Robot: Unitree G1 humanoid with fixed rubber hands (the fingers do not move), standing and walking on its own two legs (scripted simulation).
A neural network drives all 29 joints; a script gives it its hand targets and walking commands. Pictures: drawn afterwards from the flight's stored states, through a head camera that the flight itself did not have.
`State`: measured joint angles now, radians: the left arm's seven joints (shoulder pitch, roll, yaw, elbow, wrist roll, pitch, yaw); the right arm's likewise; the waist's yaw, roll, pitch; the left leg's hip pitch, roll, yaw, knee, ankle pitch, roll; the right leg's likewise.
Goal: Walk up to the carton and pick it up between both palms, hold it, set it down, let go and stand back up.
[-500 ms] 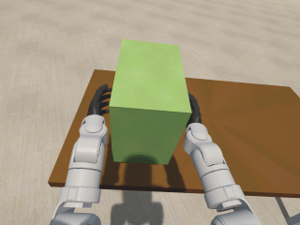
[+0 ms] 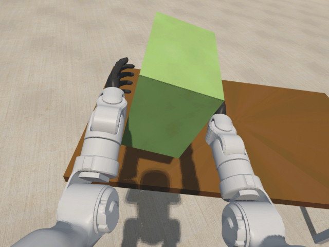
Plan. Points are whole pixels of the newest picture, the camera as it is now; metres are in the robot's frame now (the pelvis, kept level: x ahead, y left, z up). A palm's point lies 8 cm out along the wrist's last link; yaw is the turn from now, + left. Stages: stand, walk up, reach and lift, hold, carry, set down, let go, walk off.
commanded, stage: reach and lift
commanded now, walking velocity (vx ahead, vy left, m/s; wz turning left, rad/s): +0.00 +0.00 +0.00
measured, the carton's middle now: (168, 88) +0.46 -0.01 +0.17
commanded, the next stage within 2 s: hold in 0.28 s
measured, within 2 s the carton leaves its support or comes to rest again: neither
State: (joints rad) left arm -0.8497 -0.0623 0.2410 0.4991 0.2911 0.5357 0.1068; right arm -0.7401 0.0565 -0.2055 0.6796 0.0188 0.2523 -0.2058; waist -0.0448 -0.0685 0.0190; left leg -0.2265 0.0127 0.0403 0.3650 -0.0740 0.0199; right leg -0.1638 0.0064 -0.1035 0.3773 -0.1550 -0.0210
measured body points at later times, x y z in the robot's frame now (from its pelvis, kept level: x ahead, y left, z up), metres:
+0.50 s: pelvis +0.06 +0.00 +0.00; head +0.04 +0.02 +0.45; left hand +0.42 +0.13 +0.17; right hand +0.42 -0.12 +0.15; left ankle +0.08 +0.11 -0.74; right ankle +0.04 -0.10 -0.74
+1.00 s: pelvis +0.00 +0.00 +0.00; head -0.03 +0.03 +0.45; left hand +0.39 +0.13 +0.21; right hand +0.38 -0.13 +0.18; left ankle +0.08 +0.11 -0.74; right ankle +0.04 -0.10 -0.74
